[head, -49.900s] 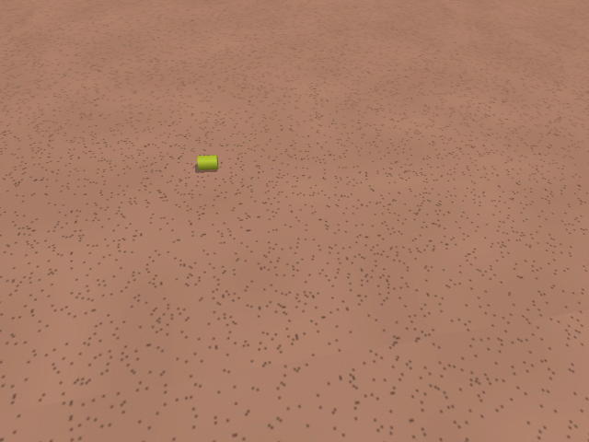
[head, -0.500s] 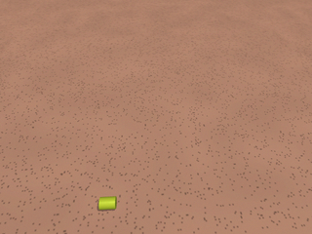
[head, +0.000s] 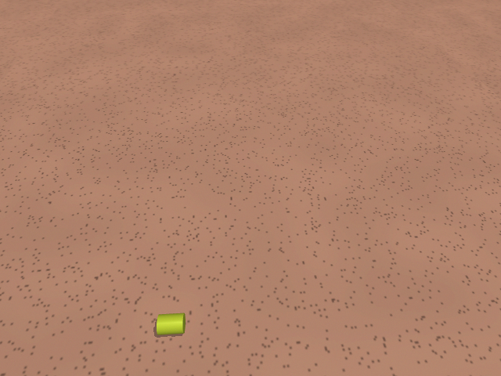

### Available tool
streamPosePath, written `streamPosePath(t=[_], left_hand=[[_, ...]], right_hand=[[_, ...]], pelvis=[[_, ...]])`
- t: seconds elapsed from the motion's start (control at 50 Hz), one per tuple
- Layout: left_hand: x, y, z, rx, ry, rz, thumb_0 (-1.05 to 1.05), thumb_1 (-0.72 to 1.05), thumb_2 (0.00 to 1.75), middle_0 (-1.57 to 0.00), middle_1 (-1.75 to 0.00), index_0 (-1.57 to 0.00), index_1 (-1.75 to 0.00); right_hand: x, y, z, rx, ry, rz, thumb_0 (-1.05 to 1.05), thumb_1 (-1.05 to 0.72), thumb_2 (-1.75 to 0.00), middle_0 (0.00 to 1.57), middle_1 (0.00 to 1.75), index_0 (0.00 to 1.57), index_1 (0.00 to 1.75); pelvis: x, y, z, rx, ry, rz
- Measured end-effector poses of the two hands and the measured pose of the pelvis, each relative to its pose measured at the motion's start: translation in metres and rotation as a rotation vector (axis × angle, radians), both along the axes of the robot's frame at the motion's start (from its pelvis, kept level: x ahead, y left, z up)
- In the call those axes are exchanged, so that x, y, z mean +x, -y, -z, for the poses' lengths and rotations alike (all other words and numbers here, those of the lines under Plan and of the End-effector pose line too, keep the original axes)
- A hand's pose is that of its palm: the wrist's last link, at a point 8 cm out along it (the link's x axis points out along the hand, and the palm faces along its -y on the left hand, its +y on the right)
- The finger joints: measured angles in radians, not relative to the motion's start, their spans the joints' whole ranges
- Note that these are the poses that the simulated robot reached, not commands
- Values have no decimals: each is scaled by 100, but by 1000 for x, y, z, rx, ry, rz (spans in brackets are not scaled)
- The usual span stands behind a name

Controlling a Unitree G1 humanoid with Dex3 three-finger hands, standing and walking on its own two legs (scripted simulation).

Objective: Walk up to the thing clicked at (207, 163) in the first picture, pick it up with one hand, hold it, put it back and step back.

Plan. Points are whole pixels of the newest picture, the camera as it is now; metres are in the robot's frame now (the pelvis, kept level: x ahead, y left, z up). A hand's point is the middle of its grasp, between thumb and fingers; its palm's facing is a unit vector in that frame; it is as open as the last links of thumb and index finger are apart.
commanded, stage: stand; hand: left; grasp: from above
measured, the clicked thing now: (171, 323) +0.46 +0.26 -0.75
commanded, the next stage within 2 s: step back in 0.26 s
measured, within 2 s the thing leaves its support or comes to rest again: neither
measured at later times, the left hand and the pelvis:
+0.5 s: hand out of the picture +0.08 +0.29 -0.17, palm faces -0.02 -0.93 -0.38, open 7.4 cm; pelvis -0.03 +0.03 -0.02, yaw +0 degrees
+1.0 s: hand out of the picture +0.01 +0.29 -0.18, palm faces -0.10 -0.91 -0.40, open 7.4 cm; pelvis -0.11 +0.04 -0.03, yaw -5 degrees
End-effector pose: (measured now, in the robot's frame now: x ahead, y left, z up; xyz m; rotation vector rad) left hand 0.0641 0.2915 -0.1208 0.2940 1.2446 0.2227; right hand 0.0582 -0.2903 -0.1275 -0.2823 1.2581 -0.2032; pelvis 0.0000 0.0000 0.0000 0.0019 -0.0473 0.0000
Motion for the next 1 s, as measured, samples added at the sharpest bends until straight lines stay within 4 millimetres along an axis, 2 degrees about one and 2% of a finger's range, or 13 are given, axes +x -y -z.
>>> streamPosePath(t=[0.28,0.42,0.48,0.58,0.66,0.72,0.84,1.0], left_hand=[[5,-1,0,-1,7,5,0,90,90,-21,-30,-20,-30],[3,-21,5,30,11,7,0,90,90,-21,-30,-20,-30],[6,-36,10,41,17,31,0,90,90,-21,-30,-20,-30],[23,-62,24,43,72,49,0,90,90,-21,-30,-20,-30],[26,-65,22,36,98,61,0,90,90,-21,-30,-20,-30],[19,-61,20,19,93,82,0,90,90,-20,-30,-20,-30],[-10,-55,20,19,52,123,0,90,90,-21,-30,-20,-30],[-54,-43,15,63,57,138,0,90,90,-21,-30,-20,-30]], right_hand=[[2,3,-1,-4,0,-4,0,-90,-90,20,30,20,30],[1,9,3,-40,-7,-6,0,-90,-90,20,30,20,30],[-8,6,1,-66,-13,0,0,-90,-90,20,30,20,30],[-33,-8,0,-112,-37,2,0,-90,-90,20,29,20,30],[-55,-23,-9,-115,-62,4,0,-90,-90,20,30,20,30],[-63,-29,-13,-118,-51,12,0,-90,-90,20,30,21,30],[-68,-32,-8,-101,43,29,0,-90,-90,20,30,21,30],[-91,-14,16,-52,105,38,0,-90,-90,20,30,21,30]], pelvis=[[1,1,1,-1,-9,0],[-21,-9,10,-15,-19,0],[-28,-21,14,-8,-27,4],[-40,-42,26,-16,-34,-1],[-51,-46,19,-27,-31,3],[-58,-50,15,-31,-34,20],[-79,-51,17,-20,-24,53],[-115,-36,31,-23,2,81]])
